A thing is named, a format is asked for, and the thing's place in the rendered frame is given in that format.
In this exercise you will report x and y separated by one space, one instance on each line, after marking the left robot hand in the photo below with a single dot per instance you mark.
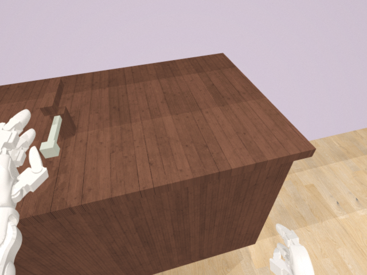
12 155

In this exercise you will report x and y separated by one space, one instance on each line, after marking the robot left forearm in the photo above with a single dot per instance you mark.
10 239

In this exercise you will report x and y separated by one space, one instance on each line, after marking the tap lever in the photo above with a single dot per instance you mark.
50 148

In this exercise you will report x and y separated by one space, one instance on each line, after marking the counter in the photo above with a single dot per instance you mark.
160 165

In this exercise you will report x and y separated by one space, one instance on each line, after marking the right robot hand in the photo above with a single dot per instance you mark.
297 260

